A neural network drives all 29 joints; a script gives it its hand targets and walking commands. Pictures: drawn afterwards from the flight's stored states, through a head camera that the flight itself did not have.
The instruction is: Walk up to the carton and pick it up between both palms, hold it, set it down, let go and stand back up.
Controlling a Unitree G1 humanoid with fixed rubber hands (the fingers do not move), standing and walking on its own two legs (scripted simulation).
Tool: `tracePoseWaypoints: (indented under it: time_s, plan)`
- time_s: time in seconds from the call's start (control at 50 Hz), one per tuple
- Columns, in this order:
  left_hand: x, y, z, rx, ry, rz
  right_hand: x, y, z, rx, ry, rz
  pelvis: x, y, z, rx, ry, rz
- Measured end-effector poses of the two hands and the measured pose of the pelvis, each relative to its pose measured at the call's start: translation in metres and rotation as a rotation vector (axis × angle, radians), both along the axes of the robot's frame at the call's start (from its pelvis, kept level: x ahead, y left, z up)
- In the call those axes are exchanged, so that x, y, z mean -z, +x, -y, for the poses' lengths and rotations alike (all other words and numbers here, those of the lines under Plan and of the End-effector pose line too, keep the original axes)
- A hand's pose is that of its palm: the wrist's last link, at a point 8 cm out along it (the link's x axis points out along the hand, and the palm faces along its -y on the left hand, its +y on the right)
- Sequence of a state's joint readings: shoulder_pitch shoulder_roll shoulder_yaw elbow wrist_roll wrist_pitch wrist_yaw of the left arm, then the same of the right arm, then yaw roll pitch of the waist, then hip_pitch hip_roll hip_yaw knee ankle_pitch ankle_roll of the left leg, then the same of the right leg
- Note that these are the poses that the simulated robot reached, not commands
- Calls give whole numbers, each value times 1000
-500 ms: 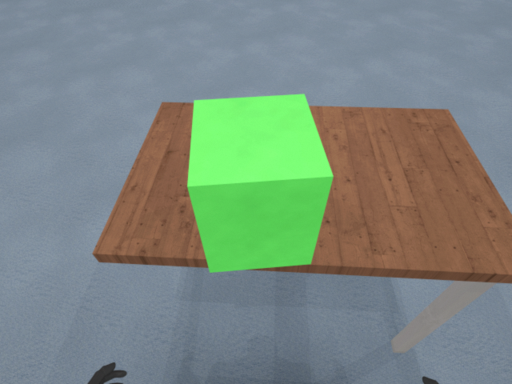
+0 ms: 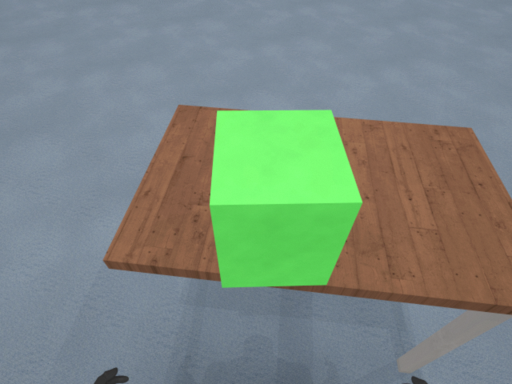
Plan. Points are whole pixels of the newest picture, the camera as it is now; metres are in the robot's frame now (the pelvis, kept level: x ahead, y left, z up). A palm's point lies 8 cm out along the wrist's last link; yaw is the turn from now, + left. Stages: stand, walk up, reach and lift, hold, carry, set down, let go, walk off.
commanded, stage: walk up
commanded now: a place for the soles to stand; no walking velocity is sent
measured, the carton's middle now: (274, 202) +0.43 -0.02 +0.03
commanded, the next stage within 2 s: reach and lift in 1.04 s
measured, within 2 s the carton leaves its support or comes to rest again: neither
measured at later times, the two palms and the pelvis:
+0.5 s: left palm out of the picture +0.10 +0.26 -0.10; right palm out of the picture +0.10 -0.27 -0.09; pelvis -0.01 -0.01 +0.00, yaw +3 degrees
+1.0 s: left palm out of the picture +0.07 +0.26 -0.10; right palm out of the picture +0.11 -0.27 -0.09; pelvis -0.01 -0.01 +0.00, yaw +6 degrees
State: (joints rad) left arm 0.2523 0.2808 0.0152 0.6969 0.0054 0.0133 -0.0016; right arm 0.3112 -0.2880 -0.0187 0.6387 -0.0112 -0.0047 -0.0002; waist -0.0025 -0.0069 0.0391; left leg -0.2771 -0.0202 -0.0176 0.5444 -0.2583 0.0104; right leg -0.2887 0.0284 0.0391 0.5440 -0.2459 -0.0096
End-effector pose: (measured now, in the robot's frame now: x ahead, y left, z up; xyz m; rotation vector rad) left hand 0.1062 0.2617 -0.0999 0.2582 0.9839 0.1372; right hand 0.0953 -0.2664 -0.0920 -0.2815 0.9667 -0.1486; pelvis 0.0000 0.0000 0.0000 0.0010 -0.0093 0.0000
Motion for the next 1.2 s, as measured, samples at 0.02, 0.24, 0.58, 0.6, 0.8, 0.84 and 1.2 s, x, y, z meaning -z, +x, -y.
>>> tracePoseWaypoints:
  time_s: [0.02, 0.24, 0.58, 0.6, 0.8, 0.84, 1.2]
  plan:
    - [-1, 1, -1, -2, 3, 2, 0, 5, -1, -4, 3, 9, 0, 1, 0, -2, 0, 1]
    - [-5, 16, 3, 0, -4, 45, -4, 23, -1, -30, 3, 42, 1, 3, 3, -17, -3, 8]
    - [0, -15, 1, -42, -3, 10, -1, 1, 5, -44, -15, -10, 0, -10, 6, -55, -2, 14]
    - [1, -18, 0, -45, -2, 7, -1, 0, 4, -46, -14, -11, 0, -10, 7, -58, -3, 13]
    - [2, -35, -2, -79, 4, -8, 2, 3, 2, -71, -7, -15, 1, -15, 8, -84, -5, 12]
    - [2, -38, -2, -84, 5, -12, 2, 4, 2, -74, -7, -17, 1, -15, 9, -88, -5, 9]
    - [5, -5, 0, -117, 45, -33, 6, 55, 2, -117, 23, 133, 13, -19, 19, -69, 6, 43]
